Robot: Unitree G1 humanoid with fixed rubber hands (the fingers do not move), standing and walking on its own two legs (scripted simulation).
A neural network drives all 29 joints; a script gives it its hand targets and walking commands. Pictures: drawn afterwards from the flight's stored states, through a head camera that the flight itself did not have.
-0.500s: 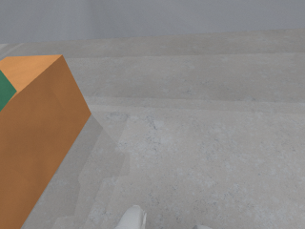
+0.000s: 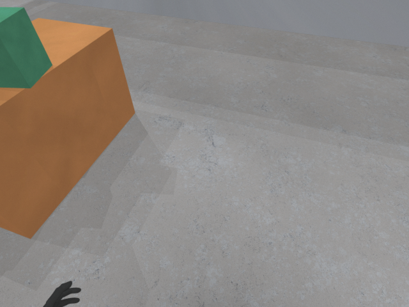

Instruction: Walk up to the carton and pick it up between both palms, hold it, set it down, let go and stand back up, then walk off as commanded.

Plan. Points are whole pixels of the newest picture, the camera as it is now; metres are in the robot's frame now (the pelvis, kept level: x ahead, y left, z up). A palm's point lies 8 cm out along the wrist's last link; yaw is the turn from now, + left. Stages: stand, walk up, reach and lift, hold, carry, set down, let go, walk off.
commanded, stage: walk up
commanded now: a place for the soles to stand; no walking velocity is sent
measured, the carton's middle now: (3, 48) +1.13 +0.81 +0.01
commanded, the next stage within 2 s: none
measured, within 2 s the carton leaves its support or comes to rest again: neither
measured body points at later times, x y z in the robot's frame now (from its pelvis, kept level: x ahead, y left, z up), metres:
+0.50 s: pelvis +0.04 +0.09 -0.02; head +0.03 +0.10 +0.43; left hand +0.09 +0.42 -0.13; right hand +0.17 -0.21 -0.12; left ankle +0.02 +0.20 -0.73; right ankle +0.03 -0.09 -0.72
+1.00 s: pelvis +0.23 +0.15 -0.02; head +0.31 +0.19 +0.43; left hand +0.33 +0.51 -0.11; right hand +0.37 -0.13 -0.13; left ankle +0.03 +0.20 -0.70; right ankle +0.29 +0.13 -0.72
